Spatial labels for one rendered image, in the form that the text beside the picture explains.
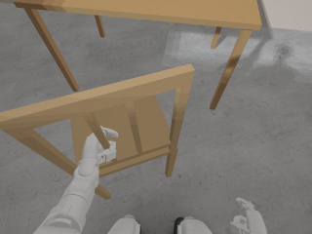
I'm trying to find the chair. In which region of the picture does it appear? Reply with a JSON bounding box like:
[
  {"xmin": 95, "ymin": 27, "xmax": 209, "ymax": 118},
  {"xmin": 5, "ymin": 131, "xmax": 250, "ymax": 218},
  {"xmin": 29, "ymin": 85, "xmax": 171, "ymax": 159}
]
[{"xmin": 0, "ymin": 63, "xmax": 195, "ymax": 200}]

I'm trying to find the table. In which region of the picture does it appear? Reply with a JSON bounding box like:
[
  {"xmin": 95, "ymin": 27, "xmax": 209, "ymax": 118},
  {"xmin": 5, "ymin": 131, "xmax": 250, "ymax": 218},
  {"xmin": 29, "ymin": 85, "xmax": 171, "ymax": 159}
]
[{"xmin": 14, "ymin": 0, "xmax": 262, "ymax": 110}]

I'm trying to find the robot left thigh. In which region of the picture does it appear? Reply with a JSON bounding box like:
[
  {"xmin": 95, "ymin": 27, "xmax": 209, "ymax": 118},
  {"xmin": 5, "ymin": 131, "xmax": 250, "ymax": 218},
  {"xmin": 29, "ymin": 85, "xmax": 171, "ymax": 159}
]
[{"xmin": 107, "ymin": 217, "xmax": 140, "ymax": 234}]

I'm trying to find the left robot hand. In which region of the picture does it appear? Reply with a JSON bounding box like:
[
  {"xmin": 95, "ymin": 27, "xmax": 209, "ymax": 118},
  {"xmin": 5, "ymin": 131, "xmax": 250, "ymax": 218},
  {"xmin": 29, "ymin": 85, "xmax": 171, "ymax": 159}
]
[{"xmin": 82, "ymin": 126, "xmax": 119, "ymax": 164}]

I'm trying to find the robot thigh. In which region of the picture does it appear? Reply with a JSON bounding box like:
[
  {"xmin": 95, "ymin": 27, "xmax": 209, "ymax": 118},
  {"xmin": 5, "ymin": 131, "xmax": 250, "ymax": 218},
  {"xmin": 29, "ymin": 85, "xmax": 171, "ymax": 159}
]
[
  {"xmin": 177, "ymin": 218, "xmax": 213, "ymax": 234},
  {"xmin": 107, "ymin": 217, "xmax": 140, "ymax": 234}
]

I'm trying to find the robot right thigh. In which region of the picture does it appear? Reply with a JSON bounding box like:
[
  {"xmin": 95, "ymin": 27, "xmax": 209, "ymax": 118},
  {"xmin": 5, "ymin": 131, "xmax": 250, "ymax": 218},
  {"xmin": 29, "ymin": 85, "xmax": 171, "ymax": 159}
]
[{"xmin": 177, "ymin": 218, "xmax": 213, "ymax": 234}]

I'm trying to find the robot left forearm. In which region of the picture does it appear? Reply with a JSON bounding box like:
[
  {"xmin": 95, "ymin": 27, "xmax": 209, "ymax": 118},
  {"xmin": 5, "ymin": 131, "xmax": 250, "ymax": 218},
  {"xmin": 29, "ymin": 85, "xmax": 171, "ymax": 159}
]
[{"xmin": 33, "ymin": 157, "xmax": 99, "ymax": 234}]

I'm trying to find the right robot hand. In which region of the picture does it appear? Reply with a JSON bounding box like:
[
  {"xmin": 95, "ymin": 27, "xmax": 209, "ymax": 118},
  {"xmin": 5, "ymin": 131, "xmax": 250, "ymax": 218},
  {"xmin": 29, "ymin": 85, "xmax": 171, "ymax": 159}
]
[{"xmin": 230, "ymin": 197, "xmax": 267, "ymax": 234}]

